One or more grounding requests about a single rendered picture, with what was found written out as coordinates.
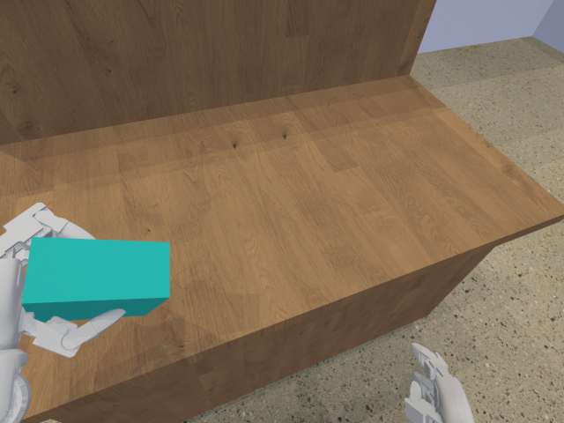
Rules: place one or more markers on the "right robot hand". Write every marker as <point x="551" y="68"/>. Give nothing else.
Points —
<point x="445" y="401"/>

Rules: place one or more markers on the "sponge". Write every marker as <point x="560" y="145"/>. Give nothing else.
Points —
<point x="78" y="279"/>

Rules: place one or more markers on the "table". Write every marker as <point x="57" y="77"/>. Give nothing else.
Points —
<point x="314" y="194"/>

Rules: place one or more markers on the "left robot hand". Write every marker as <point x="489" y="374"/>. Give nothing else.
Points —
<point x="57" y="335"/>

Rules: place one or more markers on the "left robot forearm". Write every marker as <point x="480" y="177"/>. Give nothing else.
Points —
<point x="15" y="391"/>

